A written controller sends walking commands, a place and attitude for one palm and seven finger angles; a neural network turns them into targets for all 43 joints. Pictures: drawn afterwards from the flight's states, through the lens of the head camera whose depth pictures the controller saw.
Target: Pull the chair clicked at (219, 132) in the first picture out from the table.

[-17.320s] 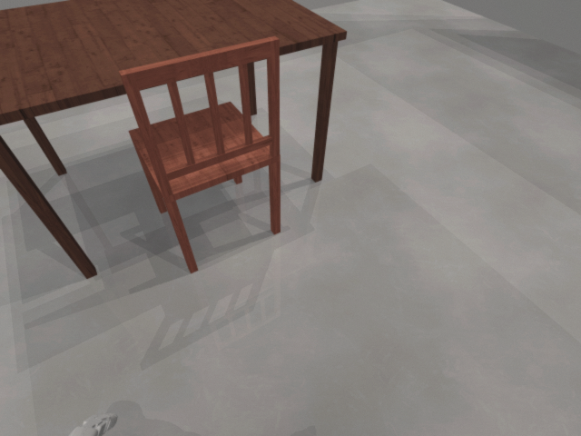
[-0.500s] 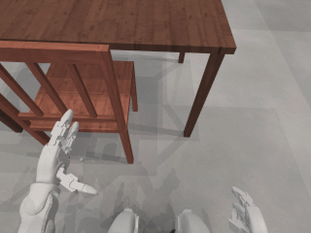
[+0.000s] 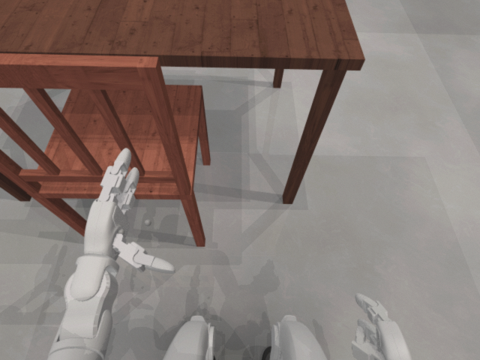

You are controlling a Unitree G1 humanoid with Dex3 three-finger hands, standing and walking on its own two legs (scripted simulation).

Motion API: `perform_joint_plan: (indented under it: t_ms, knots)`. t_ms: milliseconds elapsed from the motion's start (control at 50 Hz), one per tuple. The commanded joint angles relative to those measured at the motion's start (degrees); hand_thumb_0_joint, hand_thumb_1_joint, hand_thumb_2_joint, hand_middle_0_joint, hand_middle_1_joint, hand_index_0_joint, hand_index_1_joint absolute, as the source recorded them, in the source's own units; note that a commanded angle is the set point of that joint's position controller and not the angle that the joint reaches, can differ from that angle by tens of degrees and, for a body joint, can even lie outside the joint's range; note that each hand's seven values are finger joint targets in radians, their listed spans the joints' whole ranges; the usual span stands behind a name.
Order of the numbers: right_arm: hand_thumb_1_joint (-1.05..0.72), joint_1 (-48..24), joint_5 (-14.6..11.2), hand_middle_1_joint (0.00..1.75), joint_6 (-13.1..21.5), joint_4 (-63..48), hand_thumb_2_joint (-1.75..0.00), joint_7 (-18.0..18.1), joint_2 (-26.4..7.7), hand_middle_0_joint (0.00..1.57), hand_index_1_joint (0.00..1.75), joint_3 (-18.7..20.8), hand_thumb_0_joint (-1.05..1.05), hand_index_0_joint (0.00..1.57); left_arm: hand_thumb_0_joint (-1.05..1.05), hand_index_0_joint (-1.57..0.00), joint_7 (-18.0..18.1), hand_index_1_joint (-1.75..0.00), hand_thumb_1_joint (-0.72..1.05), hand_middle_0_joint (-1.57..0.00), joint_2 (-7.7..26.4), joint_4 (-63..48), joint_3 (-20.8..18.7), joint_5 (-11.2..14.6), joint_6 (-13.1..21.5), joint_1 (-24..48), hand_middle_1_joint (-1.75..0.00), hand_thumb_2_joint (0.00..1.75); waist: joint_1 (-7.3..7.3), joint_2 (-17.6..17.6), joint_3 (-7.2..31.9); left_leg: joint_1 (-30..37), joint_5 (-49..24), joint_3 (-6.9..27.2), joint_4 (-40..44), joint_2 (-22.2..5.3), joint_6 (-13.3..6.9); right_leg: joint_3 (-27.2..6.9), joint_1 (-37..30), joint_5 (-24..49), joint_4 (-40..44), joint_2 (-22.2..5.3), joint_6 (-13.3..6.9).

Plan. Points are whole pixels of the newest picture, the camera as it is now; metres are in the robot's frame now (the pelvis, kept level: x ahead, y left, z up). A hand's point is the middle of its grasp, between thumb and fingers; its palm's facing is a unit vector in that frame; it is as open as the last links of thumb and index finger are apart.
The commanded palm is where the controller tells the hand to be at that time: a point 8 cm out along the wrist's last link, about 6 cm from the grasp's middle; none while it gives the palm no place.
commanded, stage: aim the fingers beside a spindle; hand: left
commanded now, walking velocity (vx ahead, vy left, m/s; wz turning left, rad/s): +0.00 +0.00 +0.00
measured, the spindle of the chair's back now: (70, 137) +0.51 +0.36 -0.01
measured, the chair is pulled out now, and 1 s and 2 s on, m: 0.00 0.00 0.00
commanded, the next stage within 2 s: push the fingers through the gap in 1.02 s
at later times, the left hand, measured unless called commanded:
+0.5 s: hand (168, 203) +0.37 +0.14 +0.01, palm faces -0.01 -1.00 -0.05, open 16.9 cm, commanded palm +0.34 +0.19 +0.01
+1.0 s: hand (167, 208) +0.36 +0.14 +0.01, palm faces -0.02 -1.00 -0.03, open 16.9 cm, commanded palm +0.34 +0.19 +0.01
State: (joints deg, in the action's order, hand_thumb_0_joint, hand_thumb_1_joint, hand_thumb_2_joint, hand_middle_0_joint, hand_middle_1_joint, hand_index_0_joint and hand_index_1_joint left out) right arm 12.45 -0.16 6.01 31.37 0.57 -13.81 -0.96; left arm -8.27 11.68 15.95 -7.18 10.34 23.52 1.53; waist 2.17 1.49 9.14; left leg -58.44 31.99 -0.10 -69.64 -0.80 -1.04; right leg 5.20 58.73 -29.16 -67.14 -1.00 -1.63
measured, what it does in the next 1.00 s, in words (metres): stands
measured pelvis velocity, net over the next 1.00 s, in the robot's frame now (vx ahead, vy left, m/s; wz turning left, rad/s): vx -0.01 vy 0.00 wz -0.01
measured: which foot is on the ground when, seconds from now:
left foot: down 0.00-1.00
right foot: down 0.00-1.00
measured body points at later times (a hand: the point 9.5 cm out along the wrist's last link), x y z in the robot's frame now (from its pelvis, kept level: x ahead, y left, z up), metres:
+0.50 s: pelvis -0.01 -0.01 -0.01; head +0.11 -0.01 +0.42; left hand +0.36 +0.19 +0.01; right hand +0.12 -0.26 -0.13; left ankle +0.01 +0.11 -0.64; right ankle +0.03 -0.11 -0.64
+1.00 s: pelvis -0.01 +0.00 -0.01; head +0.11 +0.00 +0.42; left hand +0.35 +0.19 +0.01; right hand +0.13 -0.26 -0.12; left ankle +0.01 +0.11 -0.64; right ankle +0.03 -0.11 -0.64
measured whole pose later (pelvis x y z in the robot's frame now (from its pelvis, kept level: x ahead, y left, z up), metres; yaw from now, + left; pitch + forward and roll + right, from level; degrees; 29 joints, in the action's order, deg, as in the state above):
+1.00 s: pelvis -0.01 +0.00 -0.01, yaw +0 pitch +23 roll -1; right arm 12.1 0.1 1.7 32.8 0.0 -14.1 -0.4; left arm -5.1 10.7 28.1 -7.1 8.2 28.3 12.1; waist 3.3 1.2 9.5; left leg -62.7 32.2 -0.5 -72.0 -1.0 -0.8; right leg 4.7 63.5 -29.4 -70.0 -0.8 -2.0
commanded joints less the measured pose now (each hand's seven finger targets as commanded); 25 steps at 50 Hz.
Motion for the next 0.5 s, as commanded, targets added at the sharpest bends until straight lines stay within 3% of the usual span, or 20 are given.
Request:
perform_joint_plan:
  t_ms: [0, 40, 100, 180, 220, 300, 360, 380, 420, 440, 480]
  knots:
    - [-0.9, 1.09, -0.05, 0.3, 2.24, -6.79, -0.9, 0.38, -7.68, 0.2, 0.3, 3.67, 0.0, 0.2, 0.0, -0.06, 0.62, -0.08, -0.5, -0.06, 4.13, -9.77, 0.0, -0.19, 4.55, 11.32, -0.08, 0.3, 0.98, 0.59, 19.26, 11.62, -19.08, 2.74, 8.44, 0.64, 0.21, -2.93, -12.07, 15.55, 6.9, 1.04, 0.23]
    - [-0.9, 1.15, -0.1, 0.3, 1.84, -6.76, -0.9, 0.38, -7.86, 0.2, 0.3, 3.78, 0.0, 0.2, 0.0, -0.06, 1.16, -0.08, -0.5, -0.06, 4.57, -7.51, -0.67, -0.61, 4.51, 12.18, -0.08, 0.3, 0.94, -1.46, 18.47, 9.68, -16.73, 2.64, 8.2, 0.78, 0.05, -3.1, -11.89, 13.93, 7.0, 1.05, 0.28]
    - [-0.9, 0.9, 0.0, 0.3, 1.25, -6.54, -0.9, 0.37, -7.8, 0.2, 0.3, 3.65, 0.0, 0.2, 0.0, -0.06, 2.22, -0.08, -0.5, -0.06, 5.53, -5.76, -1.38, -1.58, 4.89, 16.69, -0.08, 0.3, 0.83, 0.18, 18.51, 8.55, -15.15, 2.54, 7.83, 0.99, 0.11, -3.43, -10.75, 12.38, 6.33, 0.9, 0.14]
    - [-0.9, 0.9, 0.32, 0.3, 0.84, -6.39, -0.9, 0.36, -7.48, 0.2, 0.3, 3.61, 0.0, 0.2, 0.0, -0.06, 3.72, -0.08, -0.5, -0.06, 6.35, -5.96, -2.44, -1.87, 6.09, 21.11, -0.08, 0.3, 0.62, 1.07, 22.19, 8.55, -15.14, 2.1, 6.88, 1.16, -0.1, -4.2, -11.78, 12.58, 5.91, 0.84, 0.18]
    - [-0.9, 1.0, 0.32, 0.3, 0.61, -6.14, -0.9, 0.51, -7.38, 0.2, 0.3, 3.51, 0.0, 0.2, 0.0, -0.06, 4.03, -0.08, -0.5, -0.06, 6.88, -5.02, -2.9, -1.88, 6.57, 23.14, -0.08, 0.3, 1.02, -0.35, 23.55, 7.3, -15.26, 1.78, 6.22, 1.19, -0.27, -4.85, -13.21, 13.66, 5.79, 0.8, 0.41]
    - [-0.9, 1.64, 0.4, 0.3, 0.2, -5.36, -0.9, 0.37, -7.31, 0.2, 0.3, 3.44, 0.0, 0.2, 0.0, -0.06, 3.84, -0.08, -0.5, -0.06, 7.4, -1.87, -3.68, -1.78, 6.55, 23.28, -0.08, 0.3, 0.81, 0.47, 24.52, 6.34, -16.31, 1.35, 5.74, 1.21, -0.15, -5.28, -14.33, 15.74, 5.37, 0.76, 0.41]
    - [-0.9, 2.29, 0.24, 0.3, -0.28, -5.09, -0.9, 0.29, -7.63, 0.2, 0.3, 3.49, 0.0, 0.2, 0.0, -0.06, 2.99, -0.08, -0.5, -0.06, 6.85, 2.41, -3.34, -1.64, 5.67, 22.86, -0.08, 0.3, 1.47, -1.5, 23.25, 3.85, -15.55, 1.2, 5.14, 1.26, -0.31, -5.72, -14.59, 15.9, 5.74, 0.81, 0.5]
    - [-0.9, 2.4, 0.13, 0.3, -0.39, -4.74, -0.9, 0.17, -7.53, 0.2, 0.3, 3.39, 0.0, 0.2, 0.0, -0.06, 2.65, -0.08, -0.5, -0.06, 5.27, 3.3, -1.77, -1.58, 5.49, 24.69, -0.08, 0.3, 2.47, -1.92, 22.16, 3.71, -15.09, 1.14, 5.0, 1.21, -0.34, -5.58, -13.66, 15.85, 5.92, 0.8, 0.68]
    - [-0.9, 2.71, -0.01, 0.3, -0.68, -4.79, -0.9, 0.22, -7.86, 0.2, 0.3, 3.6, 0.0, 0.2, 0.0, -0.06, 2.41, -0.08, -0.5, -0.06, 7.6, 4.08, -4.31, -1.34, 5.57, 24.5, -0.08, 0.3, 1.45, -1.54, 22.82, 2.79, -14.56, 0.85, 4.95, 1.28, -0.19, -6.07, -14.37, 15.07, 5.96, 0.69, 0.57]
    - [-0.9, 2.58, -0.01, 0.3, -0.71, -4.99, -0.9, 0.16, -7.7, 0.2, 0.3, 3.56, 0.0, 0.2, 0.0, -0.06, 2.21, -0.08, -0.5, -0.06, 6.31, 3.13, -2.9, -1.24, 5.74, 25.16, -0.08, 0.3, 1.69, -1.13, 23.28, 3.46, -15.15, 0.91, 5.08, 1.31, -0.26, -5.93, -14.48, 15.91, 5.82, 0.69, 0.55]
    - [-0.9, 2.75, 0.03, 0.3, -0.84, -5.25, -0.9, 0.06, -7.76, 0.2, 0.3, 3.65, 0.0, 0.2, 0.0, -0.06, 2.45, -0.08, -0.5, -0.06, 7.36, 1.66, -4.06, -1.03, 6.37, 25.0, -0.08, 0.3, 1.1, -0.53, 24.86, 4.5, -16.29, 0.92, 5.27, 1.29, -0.26, -5.83, -15.19, 16.87, 5.59, 0.73, 0.45]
